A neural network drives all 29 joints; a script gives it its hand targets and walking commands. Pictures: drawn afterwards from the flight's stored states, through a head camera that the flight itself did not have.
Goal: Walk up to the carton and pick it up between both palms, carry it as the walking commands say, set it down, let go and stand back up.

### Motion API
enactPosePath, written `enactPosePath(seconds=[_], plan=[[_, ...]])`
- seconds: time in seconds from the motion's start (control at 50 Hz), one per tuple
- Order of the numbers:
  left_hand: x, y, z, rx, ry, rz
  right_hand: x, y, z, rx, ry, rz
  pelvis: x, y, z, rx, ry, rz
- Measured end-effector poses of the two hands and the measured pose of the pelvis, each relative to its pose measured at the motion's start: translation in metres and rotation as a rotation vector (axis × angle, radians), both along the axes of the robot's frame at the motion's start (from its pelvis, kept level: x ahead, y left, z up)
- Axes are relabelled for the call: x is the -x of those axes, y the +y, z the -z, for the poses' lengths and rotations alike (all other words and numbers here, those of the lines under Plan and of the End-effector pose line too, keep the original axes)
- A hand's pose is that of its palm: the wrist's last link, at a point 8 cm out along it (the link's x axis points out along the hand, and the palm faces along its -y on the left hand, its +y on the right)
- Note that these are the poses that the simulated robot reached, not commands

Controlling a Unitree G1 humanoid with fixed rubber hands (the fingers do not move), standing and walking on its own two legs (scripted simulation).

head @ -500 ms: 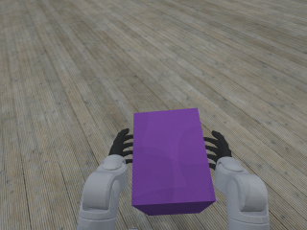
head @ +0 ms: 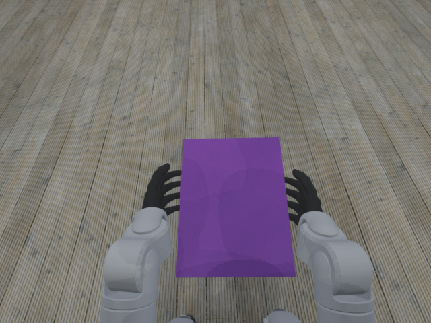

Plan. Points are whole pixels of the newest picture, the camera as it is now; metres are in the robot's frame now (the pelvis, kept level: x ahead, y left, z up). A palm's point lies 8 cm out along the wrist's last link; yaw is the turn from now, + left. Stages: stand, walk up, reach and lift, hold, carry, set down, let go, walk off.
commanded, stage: carry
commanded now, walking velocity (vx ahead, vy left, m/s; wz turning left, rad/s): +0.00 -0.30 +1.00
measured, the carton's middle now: (231, 218) +0.30 +0.00 +0.00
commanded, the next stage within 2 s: none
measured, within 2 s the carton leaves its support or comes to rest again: neither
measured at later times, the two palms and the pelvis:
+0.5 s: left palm (187, 310) +0.15 +0.07 +0.05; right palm (311, 216) +0.29 -0.13 +0.05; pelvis -0.01 -0.18 -0.02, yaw +30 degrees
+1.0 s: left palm out of the picture +0.10 -0.08 +0.07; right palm (344, 193) +0.32 -0.18 +0.08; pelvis +0.08 -0.37 -0.01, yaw +63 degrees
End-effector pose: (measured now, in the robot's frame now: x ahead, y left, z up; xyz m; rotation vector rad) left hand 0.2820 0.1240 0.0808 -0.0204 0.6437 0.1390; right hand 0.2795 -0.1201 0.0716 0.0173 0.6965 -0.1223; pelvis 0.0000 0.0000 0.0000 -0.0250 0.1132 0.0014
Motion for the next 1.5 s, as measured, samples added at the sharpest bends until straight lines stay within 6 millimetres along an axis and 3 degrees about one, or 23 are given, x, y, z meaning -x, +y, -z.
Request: enactPosePath(seconds=[0.12, 0.2, 0.28, 0.36, 0.46, 0.56, 0.64, 0.78, 0.86, 0.94, 1.02, 1.08, 1.14, 1.26, 1.38, 1.5], plan=[[0.019, -0.052, -0.006, -0.095, -0.013, -0.032, 0.003, -0.051, 0.005, -0.068, -0.022, -0.042, 0.007, -0.061, 0.008, -0.007, -0.002, -0.139], [0.042, -0.065, -0.003, -0.097, 0.074, -0.094, 0.01, -0.063, 0.007, -0.059, 0.059, -0.123, 0.007, -0.091, -0.003, -0.061, -0.02, -0.24], [0.064, -0.064, -0.004, -0.062, 0.047, -0.221, -0.001, -0.057, -0.004, -0.041, 0.029, -0.241, 0.01, -0.121, -0.002, -0.068, -0.022, -0.321], [0.086, -0.055, -0.001, -0.056, -0.013, -0.365, -0.014, -0.036, -0.008, -0.035, -0.037, -0.373, 0.011, -0.146, 0.011, -0.036, -0.006, -0.422], [0.121, -0.05, 0.023, -0.017, 0.013, -0.534, -0.013, -0.012, 0.01, 0.006, -0.015, -0.546, 0.008, -0.171, 0.024, -0.058, -0.004, -0.494], [0.152, -0.073, 0.03, -0.021, 0.151, -0.63, -0.002, -0.022, 0.034, -0.011, 0.12, -0.651, 0.001, -0.198, 0.012, -0.045, -0.033, -0.594], [0.15, -0.096, 0.022, -0.018, 0.106, -0.702, -0.009, -0.038, 0.032, -0.011, 0.093, -0.714, -0.009, -0.235, 0.01, -0.048, -0.018, -0.664], [0.128, -0.15, 0.01, -0.096, 0.048, -0.752, -0.046, -0.079, 0.022, -0.09, 0.014, -0.754, -0.038, -0.301, 0.018, -0.044, -0.004, -0.832], [0.14, -0.176, 0.008, -0.068, 0.119, -0.806, -0.047, -0.093, 0.015, -0.057, 0.065, -0.824, -0.052, -0.327, 0.004, -0.07, -0.006, -0.938], [0.164, -0.193, 0.009, -0.019, 0.088, -0.936, -0.045, -0.083, 0.001, -0.025, 0.041, -0.952, -0.066, -0.354, 0.001, -0.068, -0.004, -1.03], [0.191, -0.202, 0.01, -0.04, 0.01, -1.089, -0.036, -0.058, -0.007, -0.046, -0.046, -1.09, -0.079, -0.372, 0.016, -0.018, -0.004, -1.122], [0.21, -0.211, 0.018, -0.018, 0.001, -1.193, -0.024, -0.044, -0.003, -0.023, -0.06, -1.198, -0.088, -0.383, 0.022, -0.037, 0.006, -1.157], [0.221, -0.23, 0.025, 0.015, 0.087, -1.257, -0.019, -0.046, 0.01, 0.018, 0.015, -1.275, -0.099, -0.392, 0.014, -0.036, -0.01, -1.205], [0.211, -0.261, 0.024, 0.046, 0.109, -1.359, -0.031, -0.064, 0.027, 0.045, 0.081, -1.379, -0.136, -0.421, 0.007, -0.056, -0.012, -1.317], [0.164, -0.28, 0.014, -0.047, 0.052, -1.405, -0.079, -0.074, 0.025, -0.047, 0.033, -1.41, -0.192, -0.45, 0.019, -0.037, 0.008, -1.411], [0.131, -0.313, 0.009, -0.033, 0.15, -1.436, -0.114, -0.094, 0.024, -0.04, 0.109, -1.45, -0.238, -0.47, 0.005, -0.076, 0.012, -1.566]])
